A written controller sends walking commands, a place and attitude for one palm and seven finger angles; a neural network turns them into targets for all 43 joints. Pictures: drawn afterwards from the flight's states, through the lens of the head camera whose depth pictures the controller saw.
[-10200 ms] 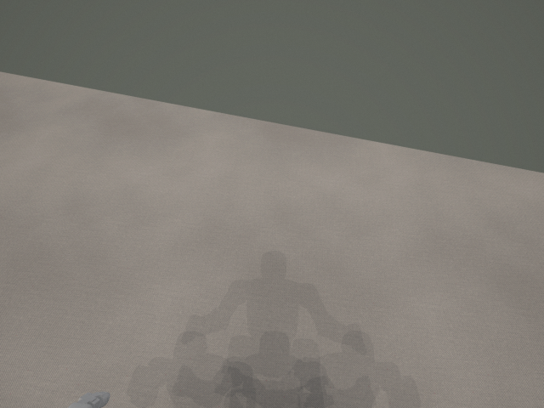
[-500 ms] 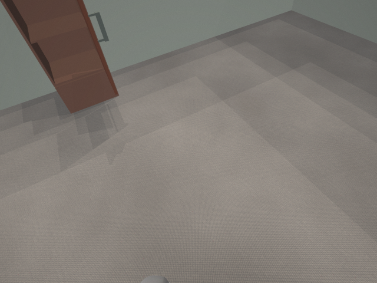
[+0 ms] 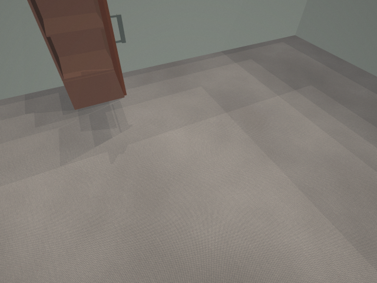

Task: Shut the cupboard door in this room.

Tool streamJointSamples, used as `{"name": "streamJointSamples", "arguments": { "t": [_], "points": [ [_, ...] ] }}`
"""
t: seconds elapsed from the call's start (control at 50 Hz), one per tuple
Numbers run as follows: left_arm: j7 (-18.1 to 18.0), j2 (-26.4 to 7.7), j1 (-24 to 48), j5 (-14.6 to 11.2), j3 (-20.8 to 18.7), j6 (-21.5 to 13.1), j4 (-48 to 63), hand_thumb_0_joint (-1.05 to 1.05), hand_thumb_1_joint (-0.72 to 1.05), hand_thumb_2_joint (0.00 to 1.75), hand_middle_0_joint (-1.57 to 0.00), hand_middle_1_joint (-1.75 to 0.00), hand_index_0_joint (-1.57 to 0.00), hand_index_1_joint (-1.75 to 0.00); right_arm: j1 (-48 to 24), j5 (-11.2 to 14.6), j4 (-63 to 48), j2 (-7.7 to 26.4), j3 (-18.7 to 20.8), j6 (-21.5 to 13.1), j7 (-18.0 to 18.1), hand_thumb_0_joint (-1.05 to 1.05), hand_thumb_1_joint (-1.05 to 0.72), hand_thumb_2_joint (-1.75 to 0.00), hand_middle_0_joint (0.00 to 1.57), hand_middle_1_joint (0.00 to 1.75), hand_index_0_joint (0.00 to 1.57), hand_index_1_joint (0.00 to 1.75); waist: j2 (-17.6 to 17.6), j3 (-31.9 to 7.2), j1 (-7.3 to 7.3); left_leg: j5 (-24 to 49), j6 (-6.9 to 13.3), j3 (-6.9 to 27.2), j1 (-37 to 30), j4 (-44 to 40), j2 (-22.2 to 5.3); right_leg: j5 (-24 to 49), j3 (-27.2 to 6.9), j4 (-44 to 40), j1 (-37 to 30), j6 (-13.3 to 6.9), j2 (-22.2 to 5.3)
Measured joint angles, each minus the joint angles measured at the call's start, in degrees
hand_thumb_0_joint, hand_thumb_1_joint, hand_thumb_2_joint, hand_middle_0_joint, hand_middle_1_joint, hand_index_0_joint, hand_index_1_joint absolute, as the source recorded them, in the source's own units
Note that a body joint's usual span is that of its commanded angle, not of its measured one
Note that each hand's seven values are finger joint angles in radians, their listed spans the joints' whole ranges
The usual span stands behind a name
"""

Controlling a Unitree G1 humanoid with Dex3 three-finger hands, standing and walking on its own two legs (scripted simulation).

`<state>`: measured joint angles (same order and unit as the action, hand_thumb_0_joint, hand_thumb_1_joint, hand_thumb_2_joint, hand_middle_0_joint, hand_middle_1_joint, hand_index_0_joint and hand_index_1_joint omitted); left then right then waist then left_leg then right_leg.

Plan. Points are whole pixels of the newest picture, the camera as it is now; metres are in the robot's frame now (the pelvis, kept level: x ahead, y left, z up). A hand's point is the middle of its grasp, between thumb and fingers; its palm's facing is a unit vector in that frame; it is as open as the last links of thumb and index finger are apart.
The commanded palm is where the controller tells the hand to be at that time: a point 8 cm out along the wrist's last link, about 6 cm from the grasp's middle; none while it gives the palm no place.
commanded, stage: stand and wait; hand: left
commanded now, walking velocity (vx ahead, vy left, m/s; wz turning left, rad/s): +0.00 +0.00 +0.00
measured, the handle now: (117, 29) +1.39 +0.55 -0.05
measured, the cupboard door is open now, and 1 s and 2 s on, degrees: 86 86 86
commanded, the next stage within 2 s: turn or walk to find it in 0.12 s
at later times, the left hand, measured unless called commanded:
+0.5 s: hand out of the picture +0.00 +0.19 -0.18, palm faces +0.15 -0.96 -0.23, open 7.4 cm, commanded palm none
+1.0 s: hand out of the picture +0.01 +0.19 -0.16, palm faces +0.35 -0.89 -0.28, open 7.4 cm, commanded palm none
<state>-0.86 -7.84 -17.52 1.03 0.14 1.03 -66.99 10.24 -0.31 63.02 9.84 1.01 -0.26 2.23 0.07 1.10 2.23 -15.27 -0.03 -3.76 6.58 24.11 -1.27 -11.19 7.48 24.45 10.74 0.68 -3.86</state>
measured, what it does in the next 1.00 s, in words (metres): steps on the spot, turning left: right foot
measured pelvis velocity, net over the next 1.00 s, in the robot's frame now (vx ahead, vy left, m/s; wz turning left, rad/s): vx -0.03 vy -0.03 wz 0.36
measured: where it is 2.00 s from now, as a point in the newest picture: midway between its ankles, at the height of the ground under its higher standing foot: outside the picture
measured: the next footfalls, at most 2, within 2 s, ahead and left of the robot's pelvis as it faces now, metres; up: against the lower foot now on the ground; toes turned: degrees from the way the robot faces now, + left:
right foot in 0.98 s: +0.05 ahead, -0.12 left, +0.00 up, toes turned +17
left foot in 1.46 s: -0.12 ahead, +0.07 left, +0.00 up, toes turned +38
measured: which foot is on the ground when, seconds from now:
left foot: down 0.00-0.98, up 1.00-1.00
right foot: down 0.00-0.60, up 0.62-0.96, down 0.98-1.00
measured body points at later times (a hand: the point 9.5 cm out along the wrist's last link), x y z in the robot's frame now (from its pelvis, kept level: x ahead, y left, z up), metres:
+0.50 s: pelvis -0.02 +0.00 -0.01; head +0.00 -0.01 +0.44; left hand -0.01 +0.24 -0.16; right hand -0.03 -0.22 -0.18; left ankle -0.02 +0.11 -0.74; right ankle +0.02 -0.12 -0.74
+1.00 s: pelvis -0.03 -0.03 -0.01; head +0.00 -0.05 +0.44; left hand -0.01 +0.24 -0.13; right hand +0.11 -0.25 -0.17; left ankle -0.03 +0.11 -0.74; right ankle +0.01 -0.13 -0.75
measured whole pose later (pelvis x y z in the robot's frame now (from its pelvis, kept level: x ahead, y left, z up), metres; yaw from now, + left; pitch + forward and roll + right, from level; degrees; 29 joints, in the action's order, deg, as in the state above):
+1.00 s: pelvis -0.03 -0.03 -0.01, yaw +20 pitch +0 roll +1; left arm -0.9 -11.0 -7.4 1.1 -2.7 1.2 -52.7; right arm 12.0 -1.1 54.7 13.4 4.4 2.4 0.2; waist -2.7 2.6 -1.4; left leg -14.4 -0.8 5.6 20.3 33.5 2.4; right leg -15.9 3.5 32.4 15.5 1.1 -1.6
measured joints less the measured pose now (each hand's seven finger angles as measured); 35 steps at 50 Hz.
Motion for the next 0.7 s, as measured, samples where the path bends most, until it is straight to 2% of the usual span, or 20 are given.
{"name": "streamJointSamples", "arguments": {
  "t": [0.24, 0.36, 0.48, 0.56, 0.58, 0.6, 0.62, 0.66, 0.7],
  "points": [
    [-0.5, 0.0, 2.3, -0.3, -0.6, 0.0, 0.8, 0.0, 0.91, 0.9, -0.2, -0.3, -0.2, -0.29, 7.4, -0.2, 3.0, -1.6, -0.6, 0.3, -0.4, 0.0, -0.92, -0.89, 0.2, 0.3, 0.2, 0.3, 0.1, 0.5, -1.9, 0.7, 0.4, 0.3, 0.7, -0.2, 0.6, 0.5, 0.2, 0.1, 0.6, 0.2, -0.7],
    [-0.8, -0.9, 3.6, -0.2, -1.9, 0.4, 3.2, 0.0, 0.91, 0.9, -0.2, -0.3, -0.2, -0.29, 9.5, -0.3, 2.9, -2.6, 0.0, 1.6, -0.9, 0.0, -0.91, -0.89, 0.2, 0.3, 0.2, 0.3, -0.6, 0.9, -2.45, -0.1, 0.4, 2.0, 4.0, 3.2, 1.3, -1.2, 1.8, 3.7, 3.1, 0.2, -1.7],
    [-0.9, -1.5, 4.4, 0.1, -3.1, 0.6, 6.3, 0.0, 0.91, 0.9, -0.2, -0.3, -0.2, -0.29, 9.1, -0.6, 0.0, -2.1, 1.1, 2.5, -1.6, 0.0, -0.91, -0.89, 0.2, 0.3, 0.2, 0.3, -1.5, 1.1, -2.7, -1.7, 0.2, 4.3, 9.1, 9.1, 1.3, -2.9, 4.3, 7.3, 5.9, -0.4, -2.5],
    [-0.9, -1.7, 5.6, 0.6, -3.6, 1.0, 8.2, 0.0, 0.9, 0.9, -0.2, -0.3, -0.2, -0.29, 7.9, -0.8, -2.3, -0.9, 2.2, 3.2, -1.8, 0.0, -0.91, -0.89, 0.2, 0.3, 0.2, 0.3, -1.2, 1.5, -3.06, -7.2, -0.3, 1.2, 12.9, 17.3, -0.8, -4.5, 7.3, 10.3, 6.6, -0.1, -3.9],
    [-0.8, -1.8, 5.9, 0.7, -3.7, 1.1, 8.7, 0.0, 0.9, 0.9, -0.2, -0.3, -0.2, -0.29, 7.7, -0.7, -2.9, -0.5, 2.4, 3.1, -1.9, 0.0, -0.91, -0.89, 0.2, 0.3, 0.2, 0.3, -1.0, 1.5, -3.11, -6.8, -0.4, 0.5, 12.7, 16.4, -1.2, -5.1, 7.9, 11.5, 6.9, 0.2, -4.4],
    [-0.7, -2.0, 6.2, 0.6, -3.7, 1.3, 9.1, 0.0, 0.9, 0.9, -0.2, -0.3, -0.2, -0.3, 7.4, -0.8, -3.4, -0.1, 2.5, 2.8, -2.0, 0.0, -0.91, -0.89, 0.2, 0.3, 0.2, 0.3, -0.3, 1.5, -3.11, -4.4, 0.6, 0.1, 12.7, 15.7, -0.9, -5.8, 8.2, 13.1, 7.6, 0.7, -5.4],
    [-0.5, -2.2, 6.4, 0.4, -3.9, 1.6, 9.4, 0.0, 0.9, 0.9, -0.2, -0.3, -0.2, -0.29, 6.9, -1.0, -3.9, 0.1, 2.6, 2.5, -2.0, 0.0, -0.91, -0.89, 0.2, 0.3, 0.2, 0.3, 0.4, 1.5, -2.94, -4.0, 1.4, -0.1, 13.0, 16.0, -0.3, -8.3, 7.2, 15.3, 8.6, 1.3, -5.7],
    [-0.4, -2.7, 6.9, 0.4, -4.0, 2.6, 9.7, 0.0, 0.9, 0.9, -0.2, -0.3, -0.2, -0.29, 5.9, -1.2, -4.9, 0.4, 2.6, 1.7, -1.7, 0.0, -0.91, -0.89, 0.2, 0.3, 0.2, 0.3, 1.2, 1.5, -3.25, -4.0, 2.3, 0.0, 13.0, 15.1, 0.5, -14.2, 2.5, 23.6, 12.0, 1.8, -4.2],
    [-0.1, -3.0, 7.9, 0.5, -4.1, 2.9, 9.7, 0.0, 0.91, 0.9, -0.2, -0.3, -0.2, -0.29, 5.1, -1.2, -5.7, 0.6, 2.6, 1.0, -1.3, 0.0, -0.91, -0.89, 0.2, 0.3, 0.2, 0.3, 1.2, 1.5, -3.71, -2.4, 2.5, 0.9, 12.3, 12.2, 1.2, -14.9, -0.9, 31.4, 14.8, 1.9, -2.4]
  ]
}}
